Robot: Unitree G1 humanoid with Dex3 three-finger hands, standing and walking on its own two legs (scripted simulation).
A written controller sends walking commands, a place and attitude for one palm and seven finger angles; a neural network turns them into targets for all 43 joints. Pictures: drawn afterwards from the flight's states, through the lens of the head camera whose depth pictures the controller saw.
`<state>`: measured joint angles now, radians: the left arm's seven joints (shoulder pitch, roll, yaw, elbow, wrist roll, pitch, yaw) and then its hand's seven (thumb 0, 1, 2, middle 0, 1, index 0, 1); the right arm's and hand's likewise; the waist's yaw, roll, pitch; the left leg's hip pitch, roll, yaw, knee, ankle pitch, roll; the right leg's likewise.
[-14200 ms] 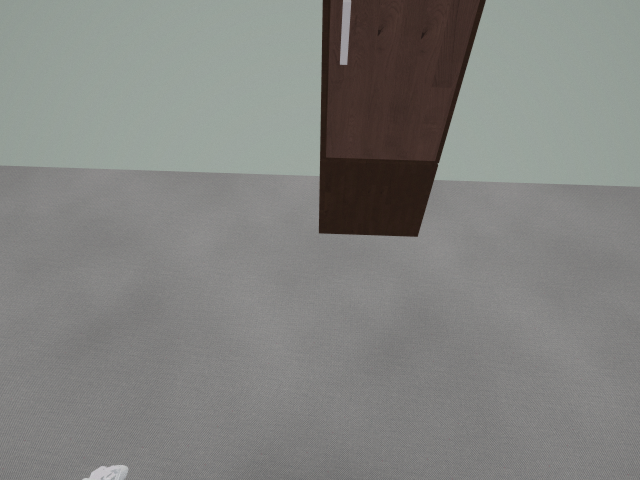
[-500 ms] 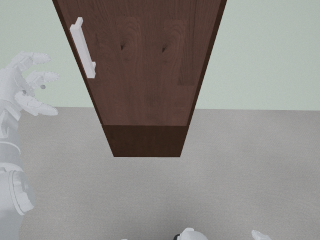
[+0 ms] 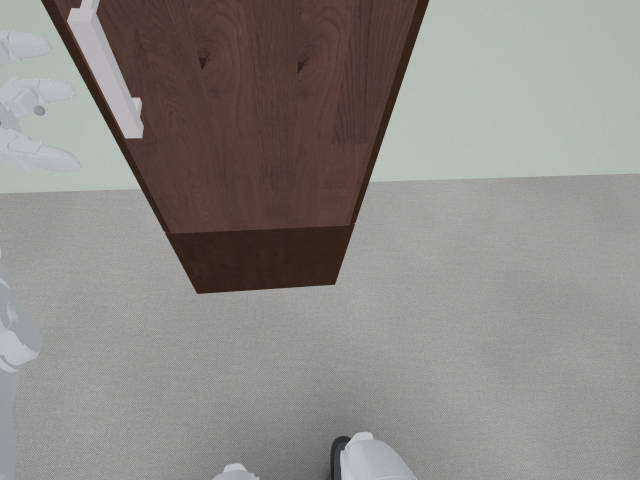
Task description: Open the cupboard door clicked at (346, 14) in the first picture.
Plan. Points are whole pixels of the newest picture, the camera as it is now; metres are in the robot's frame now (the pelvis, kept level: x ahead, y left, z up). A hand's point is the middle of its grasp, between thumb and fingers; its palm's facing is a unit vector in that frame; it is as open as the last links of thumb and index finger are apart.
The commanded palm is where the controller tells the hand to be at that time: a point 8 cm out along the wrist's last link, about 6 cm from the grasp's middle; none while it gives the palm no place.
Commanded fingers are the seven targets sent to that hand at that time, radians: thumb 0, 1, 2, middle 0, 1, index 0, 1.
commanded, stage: move the hooked fingers beside the handle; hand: left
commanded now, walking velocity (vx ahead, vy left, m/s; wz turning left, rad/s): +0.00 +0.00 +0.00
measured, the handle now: (114, 70) +0.58 +0.20 +0.12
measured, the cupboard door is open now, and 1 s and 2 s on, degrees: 0 0 0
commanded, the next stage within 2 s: slide the fingers in behind the handle in 0.94 s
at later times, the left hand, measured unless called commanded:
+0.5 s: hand (41, 107) +0.52 +0.27 +0.12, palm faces +0.00 -1.00 -0.01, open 14.0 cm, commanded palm +0.49 +0.31 +0.12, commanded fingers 0.00 -0.50 0.30 -0.30 -1.20 -0.30 -1.20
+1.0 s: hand (47, 107) +0.51 +0.26 +0.13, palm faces +0.00 -1.00 -0.03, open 14.0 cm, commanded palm +0.50 +0.31 +0.12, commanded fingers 0.00 -0.50 0.30 -0.30 -1.20 -0.30 -1.20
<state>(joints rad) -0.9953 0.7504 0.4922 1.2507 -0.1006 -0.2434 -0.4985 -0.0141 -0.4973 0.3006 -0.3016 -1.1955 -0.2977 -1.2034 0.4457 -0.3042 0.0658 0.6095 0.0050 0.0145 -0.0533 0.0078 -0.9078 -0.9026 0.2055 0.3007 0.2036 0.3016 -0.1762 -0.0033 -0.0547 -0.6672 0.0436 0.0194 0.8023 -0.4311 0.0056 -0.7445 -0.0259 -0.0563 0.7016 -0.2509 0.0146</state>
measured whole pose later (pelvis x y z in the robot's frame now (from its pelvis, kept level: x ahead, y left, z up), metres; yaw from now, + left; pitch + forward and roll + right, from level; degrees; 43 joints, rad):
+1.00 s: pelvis +0.00 +0.00 +0.00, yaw +0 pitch +18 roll -2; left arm -1.03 0.77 0.48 1.28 -0.07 -0.25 -0.46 -0.01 -0.50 0.30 -0.30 -1.20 -0.30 -1.20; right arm 0.42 -0.30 0.07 0.57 0.00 0.06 -0.04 0.00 -0.91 -0.90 0.20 0.30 0.20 0.30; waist -0.19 0.01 -0.06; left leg -0.71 0.05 0.00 0.84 -0.45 0.00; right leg -0.78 -0.02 -0.07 0.73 -0.26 0.01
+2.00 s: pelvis +0.01 +0.00 +0.00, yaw +1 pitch +17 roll -2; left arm -0.97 0.55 0.38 1.18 -0.09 -0.28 -0.31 -0.01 -0.50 0.30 -0.29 -1.19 -0.29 -1.20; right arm 0.41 -0.28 0.04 0.60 -0.01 0.04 -0.02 0.01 -0.91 -0.90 0.20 0.30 0.20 0.30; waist -0.16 0.02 -0.08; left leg -0.65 0.05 0.00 0.81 -0.45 0.00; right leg -0.73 -0.02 -0.07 0.72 -0.28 0.01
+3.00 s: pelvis +0.01 +0.00 +0.00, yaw +0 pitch +17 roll -2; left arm -1.00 0.52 0.38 1.21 -0.08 -0.30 -0.25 -0.01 -0.20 0.43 -0.32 -1.23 -0.31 -1.24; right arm 0.42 -0.28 0.04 0.62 -0.02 0.02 -0.01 0.01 -0.91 -0.90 0.20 0.30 0.20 0.30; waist -0.16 0.03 -0.08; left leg -0.66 0.04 0.01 0.80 -0.44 0.00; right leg -0.74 -0.03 -0.06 0.72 -0.28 0.01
